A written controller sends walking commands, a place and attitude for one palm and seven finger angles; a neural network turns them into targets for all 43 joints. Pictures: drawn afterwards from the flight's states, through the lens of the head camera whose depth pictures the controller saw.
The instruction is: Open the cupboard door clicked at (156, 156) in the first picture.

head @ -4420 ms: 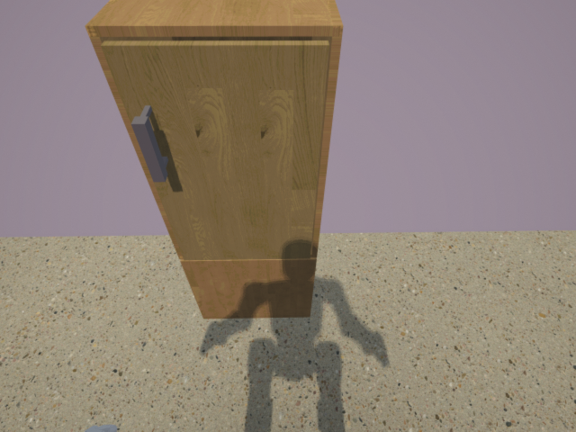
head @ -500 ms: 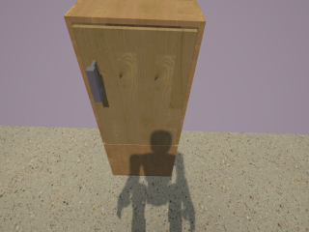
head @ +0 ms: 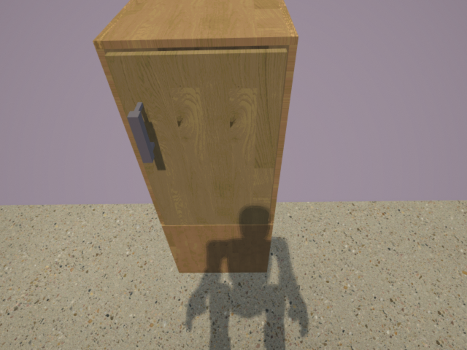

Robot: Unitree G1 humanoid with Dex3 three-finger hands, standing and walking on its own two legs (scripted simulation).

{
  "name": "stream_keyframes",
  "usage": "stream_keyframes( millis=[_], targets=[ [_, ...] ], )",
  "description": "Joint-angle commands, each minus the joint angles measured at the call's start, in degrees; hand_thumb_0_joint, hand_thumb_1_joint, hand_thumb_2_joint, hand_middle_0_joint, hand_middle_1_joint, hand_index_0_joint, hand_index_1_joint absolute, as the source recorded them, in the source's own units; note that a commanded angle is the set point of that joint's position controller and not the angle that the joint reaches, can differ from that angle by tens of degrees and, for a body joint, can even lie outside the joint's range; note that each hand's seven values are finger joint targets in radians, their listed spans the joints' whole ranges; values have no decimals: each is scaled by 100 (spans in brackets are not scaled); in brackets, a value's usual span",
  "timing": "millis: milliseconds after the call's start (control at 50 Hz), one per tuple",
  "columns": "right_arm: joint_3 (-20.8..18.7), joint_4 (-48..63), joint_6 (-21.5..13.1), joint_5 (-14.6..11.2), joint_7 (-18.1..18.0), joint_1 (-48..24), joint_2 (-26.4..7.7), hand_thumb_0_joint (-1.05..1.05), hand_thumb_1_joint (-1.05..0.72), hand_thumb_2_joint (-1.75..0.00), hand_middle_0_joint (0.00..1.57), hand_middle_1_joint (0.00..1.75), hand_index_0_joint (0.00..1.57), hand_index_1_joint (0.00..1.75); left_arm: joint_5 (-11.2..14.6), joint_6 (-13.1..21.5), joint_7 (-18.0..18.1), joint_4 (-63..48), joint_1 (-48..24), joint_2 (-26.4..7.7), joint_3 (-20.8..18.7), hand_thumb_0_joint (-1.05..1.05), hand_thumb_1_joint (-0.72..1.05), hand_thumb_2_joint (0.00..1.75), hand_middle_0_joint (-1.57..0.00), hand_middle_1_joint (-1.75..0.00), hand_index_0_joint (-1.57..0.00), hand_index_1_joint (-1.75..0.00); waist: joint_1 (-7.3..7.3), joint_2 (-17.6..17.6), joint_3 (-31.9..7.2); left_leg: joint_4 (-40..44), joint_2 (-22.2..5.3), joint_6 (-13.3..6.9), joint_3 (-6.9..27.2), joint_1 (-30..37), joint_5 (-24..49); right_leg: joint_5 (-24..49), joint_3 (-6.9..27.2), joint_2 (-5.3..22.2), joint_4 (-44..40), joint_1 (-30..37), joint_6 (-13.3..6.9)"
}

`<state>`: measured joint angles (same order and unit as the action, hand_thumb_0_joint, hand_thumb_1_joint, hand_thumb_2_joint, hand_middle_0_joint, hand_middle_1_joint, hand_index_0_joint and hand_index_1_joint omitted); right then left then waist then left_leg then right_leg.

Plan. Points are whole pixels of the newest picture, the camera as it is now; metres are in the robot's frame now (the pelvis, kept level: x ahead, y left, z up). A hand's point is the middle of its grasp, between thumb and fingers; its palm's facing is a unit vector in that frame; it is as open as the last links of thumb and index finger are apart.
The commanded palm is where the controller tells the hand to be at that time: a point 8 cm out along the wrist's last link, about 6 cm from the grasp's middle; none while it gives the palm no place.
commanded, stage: come to a stop and stand still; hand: left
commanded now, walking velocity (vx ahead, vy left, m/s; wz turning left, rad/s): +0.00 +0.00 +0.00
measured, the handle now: (144, 132) +0.55 +0.24 +0.08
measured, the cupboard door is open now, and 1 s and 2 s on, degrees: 0 0 0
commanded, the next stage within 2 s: look again from close up in 0.70 s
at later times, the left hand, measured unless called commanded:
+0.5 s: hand out of the picture -0.01 +0.14 -0.17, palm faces +0.02 -0.98 -0.19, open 7.3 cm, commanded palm none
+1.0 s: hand out of the picture +0.00 +0.13 -0.17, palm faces +0.04 -0.98 -0.19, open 7.3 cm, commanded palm none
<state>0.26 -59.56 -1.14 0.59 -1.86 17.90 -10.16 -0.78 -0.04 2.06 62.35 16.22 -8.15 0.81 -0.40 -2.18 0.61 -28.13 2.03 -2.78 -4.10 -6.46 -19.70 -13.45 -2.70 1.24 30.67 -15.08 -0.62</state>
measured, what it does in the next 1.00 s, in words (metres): stands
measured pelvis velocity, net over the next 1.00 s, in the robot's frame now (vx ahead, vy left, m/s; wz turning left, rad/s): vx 0.01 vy -0.03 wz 0.01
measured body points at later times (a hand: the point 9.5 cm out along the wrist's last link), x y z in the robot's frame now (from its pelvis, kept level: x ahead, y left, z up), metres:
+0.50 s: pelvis +0.00 -0.02 +0.01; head +0.02 -0.04 +0.46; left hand -0.01 +0.19 -0.15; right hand -0.04 -0.23 -0.16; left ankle -0.04 +0.08 -0.73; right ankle +0.04 -0.11 -0.73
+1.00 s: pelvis +0.01 -0.03 +0.01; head +0.03 -0.04 +0.46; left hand +0.00 +0.19 -0.15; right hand +0.00 -0.23 -0.16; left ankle -0.04 +0.08 -0.73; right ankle +0.04 -0.11 -0.73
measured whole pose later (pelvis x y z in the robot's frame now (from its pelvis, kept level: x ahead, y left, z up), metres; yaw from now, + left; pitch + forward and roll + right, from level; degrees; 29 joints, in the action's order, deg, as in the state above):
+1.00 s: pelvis +0.01 -0.03 +0.01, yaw +1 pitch -1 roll +0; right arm 1.0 -65.5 -1.7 0.5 -2.2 17.6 -6.6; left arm -0.7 0.9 1.8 65.5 16.4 -7.4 0.2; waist 0.1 -0.9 2.0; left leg -23.2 -0.3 -0.1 -2.7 -4.4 -17.9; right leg -12.3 -4.3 -1.2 25.9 -12.8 -3.1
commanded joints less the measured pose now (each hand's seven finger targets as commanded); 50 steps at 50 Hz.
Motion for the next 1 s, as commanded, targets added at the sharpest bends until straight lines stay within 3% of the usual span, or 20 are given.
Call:
stream_keyframes(
  millis=[0, 120, 240, 500, 680, 740, 980],
  targets=[
    [-9, 191, -74, 21, 26, 331, -433, 0, -90, -90, 20, 30, 20, 30, 37, 138, -16, -219, 171, -551, -39, 0, 90, 90, -20, -30, -20, -30, -8, 196, 697, 1073, -767, -31, 760, -900, 321, 157, 720, 397, -691, 180, -269],
    [25, 20, -65, 15, 31, 424, -399, 0, -90, -90, 20, 30, 20, 30, 42, 179, -30, -132, 262, -572, -57, 0, 90, 90, -20, -30, -20, -30, -29, 441, 608, 1043, -684, -5, 641, -751, 206, -90, 890, 459, -980, 210, -276],
    [46, -215, -64, 19, 30, 522, -305, 0, -90, -90, 20, 30, 20, 30, 51, 202, -35, -18, 291, -538, -75, 0, 90, 90, -20, -30, -20, -30, -20, 350, 531, 988, -647, 18, 584, -710, 262, -248, 947, 503, -1115, 257, -291],
    [59, -566, -100, 8, -31, 705, -119, 0, -90, -90, 20, 30, 20, 30, 67, 225, -7, 168, 352, -416, -89, 0, 90, 90, -20, -30, -20, -30, 23, 175, 323, 967, -742, 81, 560, -652, 826, 948, 731, 524, -844, 720, -310],
    [42, -614, -85, 11, -50, 685, -76, 0, -90, -90, 20, 30, 20, 30, 51, 194, 2, 173, 310, -379, -93, 0, 90, 90, -20, -30, -20, -30, 32, 164, 474, 1001, -783, 88, 546, -638, 834, 953, 701, 491, -841, 637, -301],
    [29, -601, -82, 10, -52, 655, -75, 0, -90, -90, 20, 30, 20, 30, 50, 204, -1, 174, 327, -381, -99, 0, 90, 90, -20, -30, -20, -30, 23, 324, 430, 960, -751, 92, 525, -572, 802, 1007, 753, 519, -889, 635, -305],
    [7, -577, -80, 11, -61, 564, -82, 0, -90, -90, 20, 30, 20, 30, 45, 199, -6, 127, 299, -401, -115, 0, 90, 90, -20, -30, -20, -30, 18, 226, 436, 969, -772, 105, 543, -509, 917, 1095, 740, 491, -922, 615, -295]
  ],
)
